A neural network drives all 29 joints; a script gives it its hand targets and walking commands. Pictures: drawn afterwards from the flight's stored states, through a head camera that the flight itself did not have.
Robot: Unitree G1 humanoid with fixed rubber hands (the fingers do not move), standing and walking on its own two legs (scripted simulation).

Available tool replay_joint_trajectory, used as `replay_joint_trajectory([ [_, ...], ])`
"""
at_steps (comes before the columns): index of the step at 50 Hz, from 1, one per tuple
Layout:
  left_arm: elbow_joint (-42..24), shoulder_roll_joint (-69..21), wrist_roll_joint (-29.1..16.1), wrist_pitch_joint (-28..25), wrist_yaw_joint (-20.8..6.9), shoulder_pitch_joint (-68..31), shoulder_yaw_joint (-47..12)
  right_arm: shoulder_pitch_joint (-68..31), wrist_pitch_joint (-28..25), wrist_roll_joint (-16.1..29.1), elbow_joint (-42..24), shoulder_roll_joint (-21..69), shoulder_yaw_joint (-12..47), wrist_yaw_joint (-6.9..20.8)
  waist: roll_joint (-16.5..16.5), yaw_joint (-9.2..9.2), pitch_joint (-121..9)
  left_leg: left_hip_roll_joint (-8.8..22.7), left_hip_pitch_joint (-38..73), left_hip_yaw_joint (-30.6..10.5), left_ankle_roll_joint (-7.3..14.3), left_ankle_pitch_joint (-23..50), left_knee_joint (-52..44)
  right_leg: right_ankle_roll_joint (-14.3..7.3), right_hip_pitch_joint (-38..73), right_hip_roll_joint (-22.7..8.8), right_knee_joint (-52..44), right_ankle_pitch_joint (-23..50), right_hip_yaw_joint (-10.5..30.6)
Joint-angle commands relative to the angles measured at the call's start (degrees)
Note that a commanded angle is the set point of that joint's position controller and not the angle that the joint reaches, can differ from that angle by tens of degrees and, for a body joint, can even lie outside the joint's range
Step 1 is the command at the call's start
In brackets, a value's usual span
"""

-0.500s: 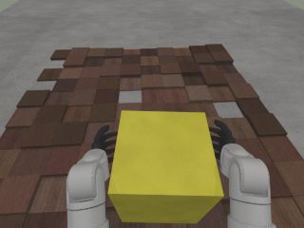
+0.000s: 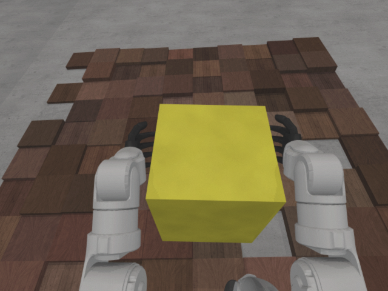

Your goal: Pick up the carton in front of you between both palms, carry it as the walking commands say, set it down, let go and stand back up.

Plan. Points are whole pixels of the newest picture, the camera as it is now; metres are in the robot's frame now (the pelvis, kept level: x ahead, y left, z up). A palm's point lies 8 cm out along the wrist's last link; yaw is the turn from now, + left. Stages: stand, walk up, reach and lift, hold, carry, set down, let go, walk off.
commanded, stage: carry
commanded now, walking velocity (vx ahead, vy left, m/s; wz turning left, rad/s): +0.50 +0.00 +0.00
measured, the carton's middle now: (209, 179) +0.33 +0.01 +0.02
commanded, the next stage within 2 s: none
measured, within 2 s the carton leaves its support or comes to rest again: neither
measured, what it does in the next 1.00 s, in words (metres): walks ahead: left foot, then right foot 0.05 m lower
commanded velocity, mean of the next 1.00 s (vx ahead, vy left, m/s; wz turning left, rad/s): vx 0.50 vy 0.00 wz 0.00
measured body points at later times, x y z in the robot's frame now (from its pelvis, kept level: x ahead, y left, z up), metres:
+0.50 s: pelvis +0.34 +0.02 +0.04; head +0.41 +0.01 +0.48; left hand +0.72 +0.14 +0.12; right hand +0.70 -0.16 +0.12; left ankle +0.39 +0.11 -0.69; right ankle +0.21 -0.08 -0.60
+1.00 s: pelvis +0.67 -0.04 +0.00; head +0.71 -0.05 +0.45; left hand +1.01 +0.14 +0.08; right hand +1.05 -0.16 +0.08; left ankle +0.66 +0.09 -0.62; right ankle +0.62 -0.09 -0.73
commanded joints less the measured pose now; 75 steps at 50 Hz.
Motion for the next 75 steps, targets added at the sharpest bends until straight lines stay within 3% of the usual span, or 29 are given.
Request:
replay_joint_trajectory([
  [1,-4.3,-53.0,-26.5,-1.7,-14.0,-40.7,-36.3,-38.7,-0.1,23.3,-0.2,56.3,37.8,12.7,-6.0,0.49,-25.9,1.1,-25.2,-4.3,2.7,1.4,14.8,-6.3,37.6,-17.6,-16.7,8.5,30.1],
  [3,-4.0,-57.4,-28.4,-1.9,-14.4,-46.3,-36.3,-41.5,-0.4,23.4,1.6,59.5,37.1,12.4,-6.1,0.35,-25.9,2.1,-23.0,-3.5,2.6,5.1,9.1,-4.3,33.5,-15.4,-18.0,5.5,24.0],
  [8,-2.0,-60.4,-28.9,-1.5,-14.9,-49.8,-34.4,-43.5,-0.7,21.7,4.0,62.3,35.2,11.3,-6.6,0.10,-24.5,2.4,-28.4,-0.7,0.4,7.6,-3.8,-6.3,34.6,-14.7,-20.2,9.4,18.2],
  [15,-1.0,-59.3,-25.6,0.9,-14.8,-44.8,-32.5,-42.1,1.3,21.7,2.9,63.3,35.5,11.5,-11.1,1.10,-21.1,-3.2,-18.9,8.1,0.6,18.0,-31.9,-1.8,38.7,-10.1,-16.4,29.9,8.3],
  [18,-0.6,-58.9,-24.7,1.4,-14.7,-43.5,-32.8,-41.1,1.7,22.1,3.2,63.0,35.8,12.3,-9.0,-3.77,-26.4,-5.5,4.4,11.6,2.1,24.7,-41.7,2.6,31.8,-7.9,-1.1,37.5,2.3],
  [19,-0.6,-58.9,-24.4,1.5,-14.7,-43.8,-32.8,-41.3,1.5,21.9,3.5,62.6,35.6,12.6,-6.8,-5.09,-28.2,-5.0,14.7,10.2,2.6,29.0,-43.1,4.2,25.4,-5.8,7.0,34.2,0.6],
  [20,-2.9,-59.4,-24.5,1.6,-15.0,-46.5,-32.6,-41.2,0.6,21.4,3.9,61.6,35.4,12.6,6.9,-7.04,-34.5,8.0,34.5,-11.6,11.7,28.9,-38.4,7.5,4.3,-1.9,24.0,18.2,4.1],
  [21,-3.4,-58.8,-24.6,1.8,-15.0,-46.9,-33.4,-40.2,0.4,22.9,4.1,63.9,36.8,12.8,16.7,-7.81,-34.8,16.2,39.7,-26.4,16.2,41.9,-41.3,7.5,-8.5,4.7,37.1,-18.3,7.4],
  [22,-3.4,-60.0,-24.7,1.3,-14.8,-47.7,-33.9,-42.0,0.4,24.3,1.2,64.4,37.7,12.9,11.3,-7.52,-33.2,15.8,40.0,-23.2,15.9,42.3,-38.4,5.8,-14.3,2.0,41.9,-20.2,14.4],
  [24,-5.4,-59.2,-24.0,0.4,-13.8,-47.9,-33.5,-47.4,-0.2,26.7,-4.3,66.2,40.5,12.8,0.0,-7.37,-29.1,14.4,34.1,-19.0,11.0,37.1,-39.2,4.0,-17.2,-1.5,33.5,-14.6,16.1],
  [28,-7.7,-56.0,-21.4,0.1,-11.4,-43.9,-33.2,-48.8,0.0,29.3,-8.9,64.9,42.0,12.8,2.4,-6.27,-28.4,12.5,25.5,-12.0,10.4,30.6,-42.6,5.0,-10.3,-1.7,15.6,-9.3,13.1],
  [33,-4.6,-52.9,-18.8,0.7,-11.8,-39.5,-32.8,-41.3,0.6,26.9,-1.5,62.0,40.9,14.0,5.0,-6.17,-24.7,6.0,16.4,-0.3,5.7,30.7,-39.7,6.9,6.1,0.8,-9.9,15.6,7.7],
  [37,1.8,-52.9,-19.9,1.2,-14.4,-38.2,-31.8,-40.2,0.5,24.2,4.6,61.1,39.3,14.4,-3.4,1.26,-24.7,0.5,4.7,6.0,3.2,28.5,-14.7,5.1,29.7,1.3,-16.1,23.0,1.2],
  [39,7.4,-52.6,-19.4,0.9,-14.9,-36.3,-29.4,-42.2,1.5,23.9,7.3,60.4,37.0,14.6,-18.4,2.75,-24.7,-4.9,-21.8,2.0,1.8,-9.9,7.1,0.3,48.0,-11.2,-4.7,39.4,21.3],
  [40,9.0,-53.4,-20.1,1.0,-14.8,-34.7,-27.9,-40.2,1.6,23.1,10.2,59.6,35.3,14.6,-10.2,1.93,-20.8,-5.0,-23.6,2.7,1.7,-9.3,9.5,2.1,39.3,-9.1,-9.8,33.0,27.7],
  [41,6.6,-52.1,-20.9,0.5,-15.0,-39.8,-28.1,-40.4,1.7,23.8,11.0,63.3,35.1,14.5,-14.2,1.37,-28.1,-6.0,-26.8,-0.9,1.7,-7.4,12.4,-5.8,41.3,-17.7,-14.9,16.2,46.3],
  [42,3.6,-55.8,-22.5,0.0,-15.4,-46.2,-29.8,-43.9,1.5,23.7,9.4,64.4,34.5,14.2,-14.8,1.62,-28.4,-3.1,-31.1,-3.3,1.5,-6.3,17.5,-11.0,41.8,-20.8,-13.8,11.8,49.3],
  [43,2.1,-59.2,-24.9,-0.1,-15.8,-48.9,-30.8,-46.3,1.1,23.4,7.8,64.9,34.2,13.8,-12.9,2.11,-24.5,-2.0,-32.9,-3.3,1.0,-6.1,18.4,-10.1,38.8,-17.2,-12.3,19.0,43.5],
  [46,-2.0,-65.0,-30.5,-1.0,-16.8,-53.8,-34.3,-45.0,-0.4,21.8,5.3,66.5,34.1,11.7,-6.2,0.93,-25.9,-0.6,-35.4,-3.1,0.8,-2.7,15.2,-7.5,35.9,-13.3,-12.7,15.1,35.8],
  [52,-3.2,-65.1,-31.4,-3.0,-17.1,-48.6,-36.3,-37.6,-2.9,17.4,3.5,63.6,34.5,9.7,-6.8,3.21,-26.3,-0.9,-43.8,0.5,1.3,3.8,6.6,-6.9,43.9,-11.2,-8.8,34.6,29.1],
  [56,-4.7,-61.9,-31.0,-3.4,-16.4,-46.8,-37.5,-38.4,-3.1,17.4,0.4,60.7,36.6,9.5,-8.6,3.46,-21.9,-6.1,-25.6,8.6,1.8,17.2,-23.0,-3.2,34.7,-5.1,-11.7,45.9,18.9],
  [58,-4.6,-60.3,-30.5,-3.1,-15.9,-44.3,-36.9,-37.5,-2.6,17.9,-0.3,58.8,37.3,9.5,-11.1,-1.25,-25.4,-10.5,-3.8,12.4,3.1,25.0,-32.6,-0.2,28.1,-4.9,-4.6,58.6,14.7],
  [59,-4.3,-59.3,-29.8,-2.9,-15.7,-43.8,-36.7,-36.3,-2.3,18.4,-0.3,58.4,37.5,9.7,-10.8,-6.13,-30.3,-7.9,11.3,10.7,4.1,32.3,-35.5,1.8,23.0,-4.5,6.0,54.7,11.1],
  [60,-3.7,-58.3,-28.5,-2.6,-15.6,-43.3,-36.6,-35.8,-2.1,19.0,-0.2,58.0,37.7,10.2,-6.1,-8.09,-32.6,1.5,23.3,-1.0,5.9,35.6,-36.1,3.4,12.5,-2.5,18.0,25.6,11.4],
  [61,-1.6,-58.6,-28.0,-1.8,-15.5,-40.9,-35.9,-34.8,-1.8,18.9,1.4,56.0,36.8,10.5,11.2,-6.07,-41.5,22.8,40.1,-32.9,18.5,49.8,-34.9,7.2,-5.5,7.2,41.2,-19.0,13.3],
  [62,-0.1,-56.6,-26.2,-1.3,-15.3,-39.4,-34.8,-32.8,-1.6,20.0,3.9,58.2,37.4,10.9,9.4,-7.05,-45.0,20.9,40.3,-39.3,21.3,40.4,-37.0,5.9,-8.6,5.5,49.9,-17.8,18.1],
  [65,-3.7,-57.9,-24.8,-1.6,-14.1,-43.8,-33.9,-43.7,-1.9,25.7,-3.0,64.4,41.0,12.7,-1.4,-5.27,-31.8,14.9,25.4,-25.5,14.1,32.0,-40.3,4.4,-12.8,-0.2,40.7,-12.7,16.5],
  [68,-5.6,-57.0,-22.2,-1.8,-12.1,-42.9,-33.2,-48.7,-1.4,29.8,-6.3,65.9,42.5,13.8,0.3,-4.84,-29.0,12.9,18.9,-19.2,11.6,26.1,-44.0,4.7,-8.4,-1.5,28.4,-10.9,14.6],
  [75,-8.0,-51.7,-20.7,0.5,-9.9,-45.1,-33.9,-47.7,1.5,29.6,-5.3,59.3,39.2,14.2,5.7,-5.18,-26.0,9.4,20.4,-4.8,8.8,39.4,-45.0,6.5,-2.7,-0.2,0.5,3.4,7.6],
])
